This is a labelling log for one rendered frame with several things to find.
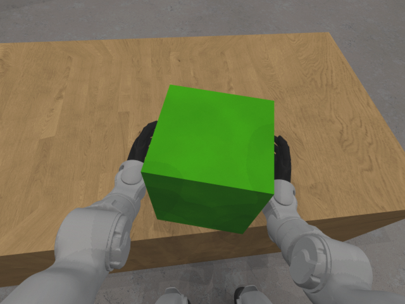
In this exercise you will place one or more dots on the robot right forearm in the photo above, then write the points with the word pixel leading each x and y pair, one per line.
pixel 284 224

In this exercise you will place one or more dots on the pedestal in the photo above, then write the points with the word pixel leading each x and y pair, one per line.
pixel 70 112

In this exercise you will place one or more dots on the robot left upper arm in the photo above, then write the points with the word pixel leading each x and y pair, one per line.
pixel 91 244

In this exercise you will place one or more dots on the robot right upper arm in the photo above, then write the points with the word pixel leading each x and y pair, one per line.
pixel 334 272

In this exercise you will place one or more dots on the carton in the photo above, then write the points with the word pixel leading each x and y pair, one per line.
pixel 210 162

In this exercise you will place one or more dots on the left robot shin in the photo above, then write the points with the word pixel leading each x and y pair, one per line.
pixel 172 290

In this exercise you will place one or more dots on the right robot hand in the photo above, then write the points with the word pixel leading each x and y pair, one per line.
pixel 282 160

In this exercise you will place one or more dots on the robot left forearm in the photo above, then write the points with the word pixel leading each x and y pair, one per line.
pixel 125 197

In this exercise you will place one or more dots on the right robot thigh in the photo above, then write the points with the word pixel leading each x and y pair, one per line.
pixel 253 297

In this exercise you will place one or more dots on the left robot hand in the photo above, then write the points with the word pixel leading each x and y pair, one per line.
pixel 140 146

